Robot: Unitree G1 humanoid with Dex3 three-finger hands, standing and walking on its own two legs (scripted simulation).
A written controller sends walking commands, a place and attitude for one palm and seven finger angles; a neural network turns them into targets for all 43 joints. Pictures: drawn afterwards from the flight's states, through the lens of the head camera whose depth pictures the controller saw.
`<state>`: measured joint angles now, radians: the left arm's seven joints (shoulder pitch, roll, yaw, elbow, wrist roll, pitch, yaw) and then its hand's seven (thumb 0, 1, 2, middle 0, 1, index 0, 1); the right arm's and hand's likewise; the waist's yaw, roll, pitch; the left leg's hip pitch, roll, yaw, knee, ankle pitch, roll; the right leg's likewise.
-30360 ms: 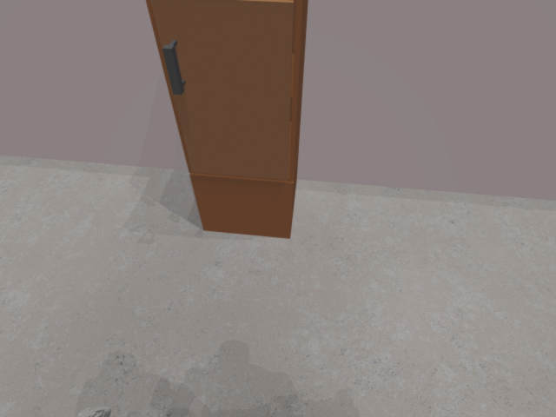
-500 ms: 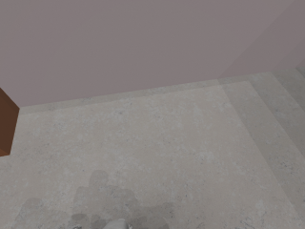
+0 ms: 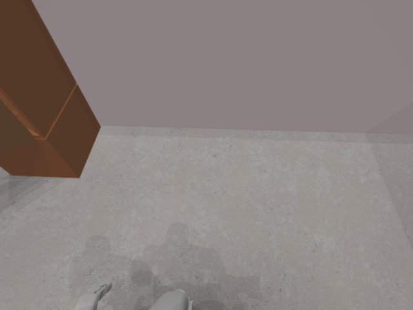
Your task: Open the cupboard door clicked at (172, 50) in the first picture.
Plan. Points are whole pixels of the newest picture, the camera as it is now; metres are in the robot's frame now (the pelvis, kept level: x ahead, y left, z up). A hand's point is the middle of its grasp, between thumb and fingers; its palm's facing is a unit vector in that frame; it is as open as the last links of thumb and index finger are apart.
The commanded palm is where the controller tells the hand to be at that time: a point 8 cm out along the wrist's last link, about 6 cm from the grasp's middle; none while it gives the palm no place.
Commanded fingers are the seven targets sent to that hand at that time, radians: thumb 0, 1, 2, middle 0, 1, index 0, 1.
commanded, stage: turn to face it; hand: left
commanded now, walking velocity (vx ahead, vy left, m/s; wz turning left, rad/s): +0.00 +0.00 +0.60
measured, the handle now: out of the picture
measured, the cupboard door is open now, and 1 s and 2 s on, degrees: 48 48 48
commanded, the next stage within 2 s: take the last steps up to it in 1.14 s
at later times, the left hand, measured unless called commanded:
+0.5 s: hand out of the picture +0.04 +0.25 -0.16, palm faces +0.33 -0.91 -0.26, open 7.4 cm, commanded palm none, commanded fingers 0.00 0.90 0.90 -0.20 -0.30 -0.20 -0.30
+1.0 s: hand out of the picture -0.07 +0.19 -0.19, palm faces +0.60 -0.77 -0.21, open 7.3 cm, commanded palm none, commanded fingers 0.00 0.90 0.90 -0.20 -0.30 -0.20 -0.30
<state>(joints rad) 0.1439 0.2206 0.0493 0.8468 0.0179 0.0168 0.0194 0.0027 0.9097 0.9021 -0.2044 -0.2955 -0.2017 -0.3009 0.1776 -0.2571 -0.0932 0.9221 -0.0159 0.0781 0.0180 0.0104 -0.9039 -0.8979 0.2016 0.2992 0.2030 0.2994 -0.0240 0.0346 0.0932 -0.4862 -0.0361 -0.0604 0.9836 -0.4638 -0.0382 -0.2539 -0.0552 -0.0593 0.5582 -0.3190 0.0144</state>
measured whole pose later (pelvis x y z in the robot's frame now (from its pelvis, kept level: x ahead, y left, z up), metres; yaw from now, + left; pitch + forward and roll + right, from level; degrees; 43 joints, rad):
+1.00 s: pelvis +0.02 +0.00 -0.01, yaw +36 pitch +1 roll +0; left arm 0.22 0.25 0.06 0.93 0.01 0.06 0.01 0.00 0.91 0.90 -0.21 -0.30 -0.20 -0.30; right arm 0.12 -0.22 -0.05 0.89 -0.02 0.02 0.01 0.01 -0.91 -0.90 0.20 0.30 0.20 0.30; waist 0.01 -0.07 0.11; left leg -0.33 0.00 0.04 0.63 -0.31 0.03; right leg -0.38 -0.12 -0.08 0.94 -0.55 0.08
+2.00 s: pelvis +0.09 +0.15 +0.01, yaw +48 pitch +0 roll +2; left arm 0.11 0.19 0.05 0.98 0.02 0.00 -0.03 0.00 0.91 0.90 -0.20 -0.29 -0.20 -0.30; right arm 0.40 -0.14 -0.02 1.11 -0.03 -0.05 -0.01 0.01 -0.91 -0.90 0.20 0.30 0.20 0.30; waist -0.02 -0.02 0.06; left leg -0.02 -0.05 0.11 0.32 -0.30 0.05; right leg -0.47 -0.09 -0.08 0.73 -0.26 0.01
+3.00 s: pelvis +0.28 +0.45 +0.00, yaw +47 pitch +0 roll +1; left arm 0.14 0.19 0.02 1.02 0.01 -0.02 0.01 0.00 0.92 0.90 -0.20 -0.29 -0.20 -0.30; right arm 0.33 -0.16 -0.02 1.13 -0.01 -0.01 -0.03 0.00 -0.92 -0.90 0.20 0.30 0.20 0.30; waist -0.03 -0.01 0.04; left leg -0.15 0.00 0.15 0.48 -0.32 0.02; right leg -0.31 -0.05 -0.05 0.54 -0.23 -0.01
